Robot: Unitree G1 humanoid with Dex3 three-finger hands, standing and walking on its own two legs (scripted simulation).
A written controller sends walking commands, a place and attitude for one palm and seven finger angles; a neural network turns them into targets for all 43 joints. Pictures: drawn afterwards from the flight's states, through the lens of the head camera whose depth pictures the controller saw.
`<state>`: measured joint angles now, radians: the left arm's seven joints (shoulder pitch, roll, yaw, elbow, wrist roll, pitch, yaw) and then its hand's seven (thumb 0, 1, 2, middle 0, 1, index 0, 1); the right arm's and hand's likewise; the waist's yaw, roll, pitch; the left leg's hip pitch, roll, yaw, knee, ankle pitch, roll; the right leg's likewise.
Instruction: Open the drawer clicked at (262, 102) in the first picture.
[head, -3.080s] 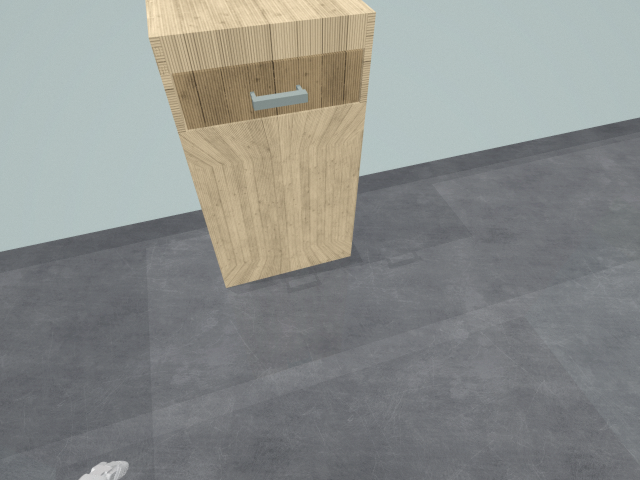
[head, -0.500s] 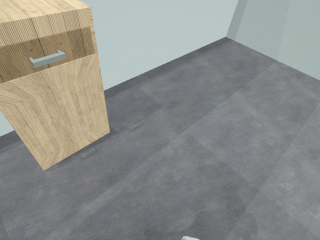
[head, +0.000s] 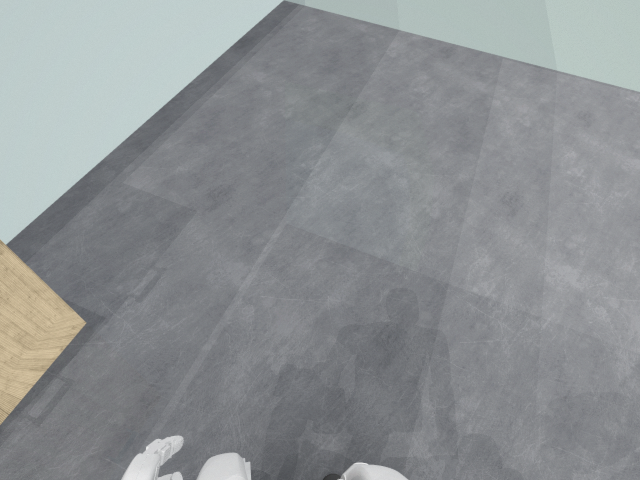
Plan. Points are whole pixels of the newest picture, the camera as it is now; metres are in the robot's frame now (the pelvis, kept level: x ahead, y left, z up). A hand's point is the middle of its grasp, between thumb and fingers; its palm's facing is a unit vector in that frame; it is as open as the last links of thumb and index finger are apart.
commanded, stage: walk to a spot facing it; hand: left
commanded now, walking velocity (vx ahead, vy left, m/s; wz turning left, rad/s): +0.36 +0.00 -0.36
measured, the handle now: out of the picture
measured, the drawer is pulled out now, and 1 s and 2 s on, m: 0.00 0.00 0.00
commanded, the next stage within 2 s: turn to face it in 0.60 s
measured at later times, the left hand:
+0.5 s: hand (160, 365) +0.30 +0.24 -0.16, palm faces -0.20 -0.97 -0.15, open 7.3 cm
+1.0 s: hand (250, 255) +0.50 +0.12 -0.15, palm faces -0.36 -0.92 -0.17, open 7.3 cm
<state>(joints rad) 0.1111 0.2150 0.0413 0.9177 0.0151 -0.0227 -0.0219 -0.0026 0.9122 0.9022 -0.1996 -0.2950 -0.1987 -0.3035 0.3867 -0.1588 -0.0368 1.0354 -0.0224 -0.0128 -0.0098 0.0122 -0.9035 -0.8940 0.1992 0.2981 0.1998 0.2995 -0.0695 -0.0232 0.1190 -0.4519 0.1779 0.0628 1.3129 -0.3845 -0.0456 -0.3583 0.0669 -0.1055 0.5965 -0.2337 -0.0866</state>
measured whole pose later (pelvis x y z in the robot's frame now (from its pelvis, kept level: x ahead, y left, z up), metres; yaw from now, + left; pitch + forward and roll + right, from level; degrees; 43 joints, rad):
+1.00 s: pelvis +0.32 +0.01 +0.01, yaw -19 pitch -1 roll -2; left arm 0.10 0.15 0.02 0.94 0.02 0.02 0.02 0.00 0.91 0.90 -0.20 -0.30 -0.20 -0.30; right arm 0.29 -0.14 -0.03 1.01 -0.02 0.03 -0.01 0.01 -0.92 -0.89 0.20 0.30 0.20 0.30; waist -0.06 0.02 0.04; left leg -0.41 0.11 0.09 0.86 -0.40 -0.05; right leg -0.27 -0.04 -0.19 0.56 -0.27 -0.02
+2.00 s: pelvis +0.29 -0.01 +0.00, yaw +17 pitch +0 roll +1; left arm 0.27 0.26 0.06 0.91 0.02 0.05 0.00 0.00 0.91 0.90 -0.20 -0.30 -0.20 -0.30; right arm 0.11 -0.25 -0.07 0.89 -0.02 0.04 0.04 0.01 -0.91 -0.89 0.20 0.30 0.20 0.30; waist 0.03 -0.05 0.09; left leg -0.30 0.02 0.09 0.62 -0.30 -0.01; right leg -0.33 -0.20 -0.21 0.79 -0.46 0.07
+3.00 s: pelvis +0.26 -0.03 +0.01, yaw +52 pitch +0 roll +0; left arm 0.22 0.29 0.08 0.92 0.01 0.07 0.00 0.00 0.91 0.90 -0.20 -0.29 -0.20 -0.30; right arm 0.16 -0.22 -0.05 0.90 -0.02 0.02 0.01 0.00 -0.90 -0.89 0.20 0.30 0.20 0.30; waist 0.01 -0.03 0.08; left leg -0.28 -0.01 0.01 0.54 -0.26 0.02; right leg -0.48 -0.11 -0.04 1.06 -0.43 0.08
